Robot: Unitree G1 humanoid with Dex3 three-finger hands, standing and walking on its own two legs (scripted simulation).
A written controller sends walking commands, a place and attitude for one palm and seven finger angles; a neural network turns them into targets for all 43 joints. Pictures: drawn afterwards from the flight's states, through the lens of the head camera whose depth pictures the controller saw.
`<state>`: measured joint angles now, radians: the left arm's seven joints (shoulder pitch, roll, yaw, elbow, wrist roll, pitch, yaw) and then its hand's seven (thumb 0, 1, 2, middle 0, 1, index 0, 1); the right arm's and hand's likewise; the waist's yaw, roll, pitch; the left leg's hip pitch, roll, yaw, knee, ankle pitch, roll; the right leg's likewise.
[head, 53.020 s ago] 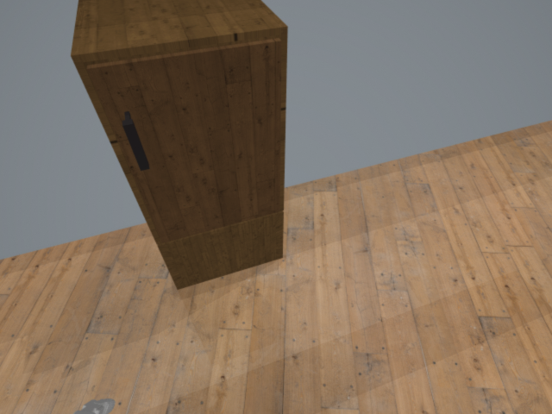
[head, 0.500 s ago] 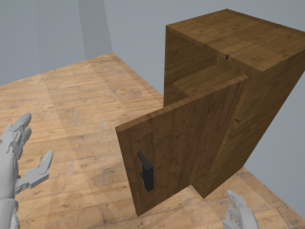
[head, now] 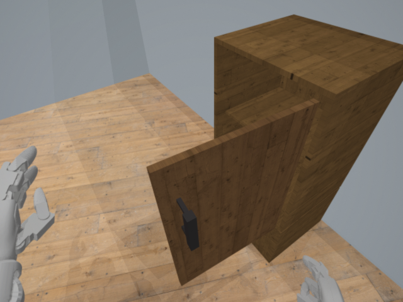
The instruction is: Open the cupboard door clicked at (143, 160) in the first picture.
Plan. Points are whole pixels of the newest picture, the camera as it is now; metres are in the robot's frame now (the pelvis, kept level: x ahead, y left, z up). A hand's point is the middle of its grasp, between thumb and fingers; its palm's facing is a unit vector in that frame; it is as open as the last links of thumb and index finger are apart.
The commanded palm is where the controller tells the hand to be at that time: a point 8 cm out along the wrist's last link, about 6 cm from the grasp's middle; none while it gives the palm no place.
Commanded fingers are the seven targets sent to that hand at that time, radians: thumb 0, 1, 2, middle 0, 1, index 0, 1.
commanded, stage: step back with the hand held close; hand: left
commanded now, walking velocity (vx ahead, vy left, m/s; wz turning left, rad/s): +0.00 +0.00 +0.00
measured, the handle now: (187, 224) +0.28 +0.08 -0.01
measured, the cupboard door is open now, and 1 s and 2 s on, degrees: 85 85 85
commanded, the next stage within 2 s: stop stepping back and stand still in 1.34 s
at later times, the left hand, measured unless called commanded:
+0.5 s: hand (22, 239) +0.15 +0.28 +0.15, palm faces +0.38 -0.76 -0.52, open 7.4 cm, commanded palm +0.09 +0.32 +0.17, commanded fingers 0.00 0.90 0.90 -0.20 -0.30 -0.20 -0.30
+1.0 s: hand out of the picture +0.10 +0.30 +0.17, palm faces +0.47 -0.72 -0.50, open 7.4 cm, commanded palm +0.03 +0.33 +0.17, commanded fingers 0.00 0.90 0.90 -0.20 -0.30 -0.20 -0.30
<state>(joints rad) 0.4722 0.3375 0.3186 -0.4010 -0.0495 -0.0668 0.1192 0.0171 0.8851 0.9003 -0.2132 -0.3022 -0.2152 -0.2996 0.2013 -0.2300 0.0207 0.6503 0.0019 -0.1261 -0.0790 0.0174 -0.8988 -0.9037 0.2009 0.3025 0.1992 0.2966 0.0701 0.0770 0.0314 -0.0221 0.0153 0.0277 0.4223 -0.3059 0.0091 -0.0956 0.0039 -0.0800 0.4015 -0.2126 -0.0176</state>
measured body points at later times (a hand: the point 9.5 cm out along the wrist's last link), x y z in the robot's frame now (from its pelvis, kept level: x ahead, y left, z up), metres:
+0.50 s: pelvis -0.05 +0.02 -0.01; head -0.04 +0.02 +0.44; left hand +0.12 +0.32 +0.18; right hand +0.12 -0.23 -0.08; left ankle -0.04 +0.11 -0.74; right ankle +0.01 -0.11 -0.74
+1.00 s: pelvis -0.10 +0.02 -0.01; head -0.08 +0.05 +0.44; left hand +0.07 +0.34 +0.19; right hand +0.05 -0.21 -0.10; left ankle -0.04 +0.11 -0.74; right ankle -0.16 -0.11 -0.72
